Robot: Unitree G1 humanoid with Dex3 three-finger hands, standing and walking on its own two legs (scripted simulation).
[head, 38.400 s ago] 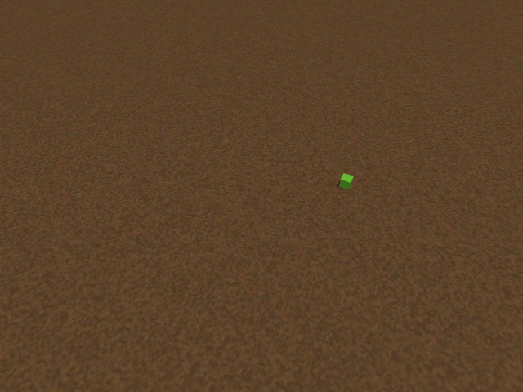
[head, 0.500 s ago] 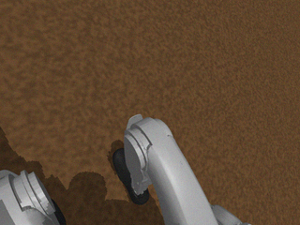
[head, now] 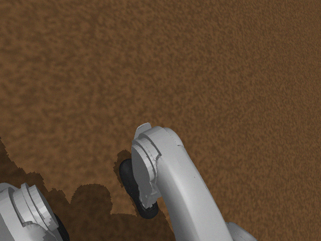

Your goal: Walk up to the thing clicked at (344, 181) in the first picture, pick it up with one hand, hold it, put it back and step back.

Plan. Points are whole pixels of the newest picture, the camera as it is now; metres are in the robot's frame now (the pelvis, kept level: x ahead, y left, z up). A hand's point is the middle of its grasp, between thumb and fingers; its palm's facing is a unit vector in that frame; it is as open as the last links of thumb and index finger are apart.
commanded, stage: settle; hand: left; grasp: from above
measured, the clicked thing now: out of the picture +0.48 +0.25 -0.29
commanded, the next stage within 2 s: lift in 0.74 s
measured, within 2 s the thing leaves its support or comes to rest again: leaves its support in 0.20 s
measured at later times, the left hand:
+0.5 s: hand out of the picture +0.48 +0.27 -0.18, palm faces -0.41 -0.10 -0.91, open 8.3 cm
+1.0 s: hand out of the picture +0.46 +0.27 -0.11, palm faces -0.43 -0.10 -0.90, open 8.3 cm
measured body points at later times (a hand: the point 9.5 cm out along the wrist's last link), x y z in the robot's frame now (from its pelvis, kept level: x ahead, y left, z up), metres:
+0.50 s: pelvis +0.01 -0.01 +0.01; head +0.25 +0.10 +0.38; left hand +0.49 +0.27 -0.13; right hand +0.06 -0.26 -0.07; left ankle +0.06 +0.13 -0.28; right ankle +0.13 -0.12 -0.28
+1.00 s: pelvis +0.00 -0.01 +0.03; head +0.22 +0.07 +0.42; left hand +0.48 +0.28 -0.06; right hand +0.07 -0.28 -0.07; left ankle +0.06 +0.13 -0.28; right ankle +0.13 -0.12 -0.28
